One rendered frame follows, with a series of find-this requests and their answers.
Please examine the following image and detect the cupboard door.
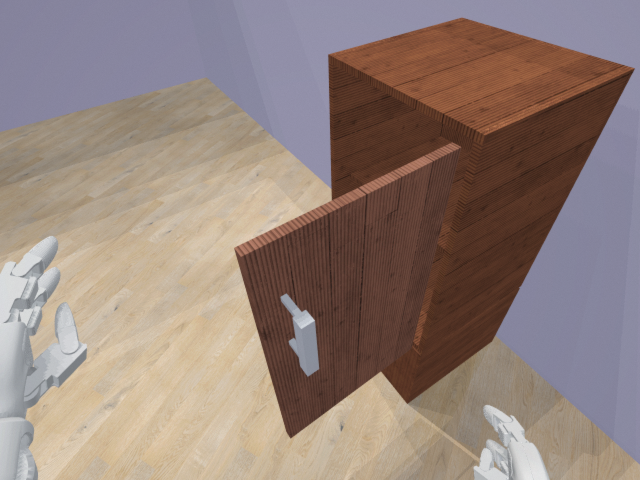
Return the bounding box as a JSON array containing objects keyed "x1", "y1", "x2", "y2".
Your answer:
[{"x1": 234, "y1": 142, "x2": 461, "y2": 439}]

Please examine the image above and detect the left robot forearm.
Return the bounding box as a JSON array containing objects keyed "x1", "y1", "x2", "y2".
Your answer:
[{"x1": 0, "y1": 417, "x2": 38, "y2": 480}]

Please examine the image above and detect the right robot hand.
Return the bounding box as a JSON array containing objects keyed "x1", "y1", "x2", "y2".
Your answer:
[{"x1": 474, "y1": 405, "x2": 550, "y2": 480}]

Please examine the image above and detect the left robot hand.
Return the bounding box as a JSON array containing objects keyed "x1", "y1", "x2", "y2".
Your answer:
[{"x1": 0, "y1": 236, "x2": 87, "y2": 419}]

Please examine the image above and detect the handle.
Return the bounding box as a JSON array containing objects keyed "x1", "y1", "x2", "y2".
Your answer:
[{"x1": 280, "y1": 293, "x2": 319, "y2": 376}]

